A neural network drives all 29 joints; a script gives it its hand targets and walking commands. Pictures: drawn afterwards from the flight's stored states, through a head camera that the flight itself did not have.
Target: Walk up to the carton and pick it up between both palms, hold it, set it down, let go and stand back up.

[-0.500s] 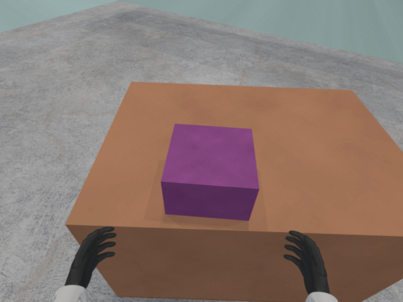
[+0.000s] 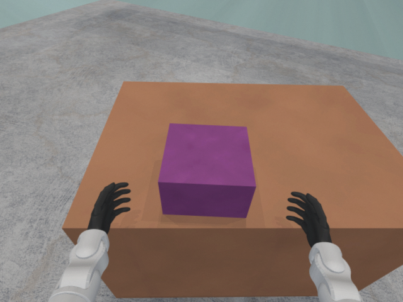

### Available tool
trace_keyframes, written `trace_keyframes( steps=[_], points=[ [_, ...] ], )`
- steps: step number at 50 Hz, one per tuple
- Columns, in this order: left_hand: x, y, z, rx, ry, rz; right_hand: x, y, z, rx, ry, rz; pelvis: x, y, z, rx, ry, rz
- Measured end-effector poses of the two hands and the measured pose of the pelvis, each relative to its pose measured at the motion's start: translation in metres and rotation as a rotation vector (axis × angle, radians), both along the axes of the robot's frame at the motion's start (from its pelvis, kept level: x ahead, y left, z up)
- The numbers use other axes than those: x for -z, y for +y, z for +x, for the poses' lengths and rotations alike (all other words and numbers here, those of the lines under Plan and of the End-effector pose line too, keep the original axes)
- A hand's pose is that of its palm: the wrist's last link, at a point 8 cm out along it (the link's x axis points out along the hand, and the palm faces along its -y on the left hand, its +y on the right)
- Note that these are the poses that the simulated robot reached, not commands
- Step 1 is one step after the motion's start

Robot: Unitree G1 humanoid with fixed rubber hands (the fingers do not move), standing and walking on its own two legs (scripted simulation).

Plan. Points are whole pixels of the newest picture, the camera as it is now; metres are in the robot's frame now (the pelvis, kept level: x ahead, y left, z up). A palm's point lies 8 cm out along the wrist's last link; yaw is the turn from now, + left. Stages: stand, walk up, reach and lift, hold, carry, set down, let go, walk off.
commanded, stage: reach and lift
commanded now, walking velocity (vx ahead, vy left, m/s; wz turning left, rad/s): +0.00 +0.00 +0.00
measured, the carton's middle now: (206, 168) +0.50 -0.01 -0.05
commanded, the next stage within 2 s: none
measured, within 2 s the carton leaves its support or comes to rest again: neither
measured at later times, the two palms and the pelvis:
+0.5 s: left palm (108, 186) +0.36 +0.21 +0.05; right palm (304, 196) +0.34 -0.22 +0.04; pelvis -0.01 -0.02 +0.00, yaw +2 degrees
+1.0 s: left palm (113, 153) +0.42 +0.20 +0.09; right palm (306, 160) +0.41 -0.23 +0.09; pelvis -0.03 -0.02 -0.02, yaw +3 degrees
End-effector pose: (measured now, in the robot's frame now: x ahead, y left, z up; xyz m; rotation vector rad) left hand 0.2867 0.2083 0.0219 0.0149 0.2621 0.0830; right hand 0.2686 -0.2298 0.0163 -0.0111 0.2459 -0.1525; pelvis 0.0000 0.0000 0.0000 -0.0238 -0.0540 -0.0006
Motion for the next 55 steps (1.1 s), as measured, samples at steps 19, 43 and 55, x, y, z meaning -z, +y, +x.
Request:
trace_keyframes(
  steps=[19, 43, 55],
  points=[
    [-0.023, -0.002, 0.054, 0.003, 0.022, 0.010, -0.016, 0.007, 0.058, -0.027, 0.019, 0.012, 0.001, -0.015, -0.012, -0.020, 0.087, 0.009],
    [-0.065, -0.006, 0.115, -0.007, -0.031, 0.027, -0.063, 0.001, 0.123, -0.022, -0.019, -0.008, 0.013, -0.022, -0.021, -0.043, 0.256, 0.003],
    [-0.072, -0.010, 0.143, -0.028, -0.032, 0.053, -0.075, 0.000, 0.151, -0.016, -0.020, 0.001, 0.023, -0.027, -0.030, -0.049, 0.377, -0.002]
  ],
)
